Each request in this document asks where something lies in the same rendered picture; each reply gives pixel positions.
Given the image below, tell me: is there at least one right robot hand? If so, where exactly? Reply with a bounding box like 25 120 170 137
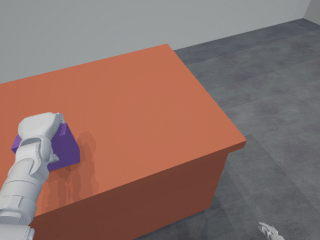
258 222 284 240

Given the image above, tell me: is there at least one robot left upper arm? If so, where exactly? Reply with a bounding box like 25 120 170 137
0 223 35 240

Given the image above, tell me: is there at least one sponge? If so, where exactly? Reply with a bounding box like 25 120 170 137
11 123 80 171

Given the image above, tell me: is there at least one table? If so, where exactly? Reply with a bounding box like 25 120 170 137
0 43 247 240

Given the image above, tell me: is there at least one left robot hand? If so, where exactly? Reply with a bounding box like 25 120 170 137
18 112 66 163

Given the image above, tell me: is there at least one left robot forearm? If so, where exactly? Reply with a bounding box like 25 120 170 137
0 134 52 225

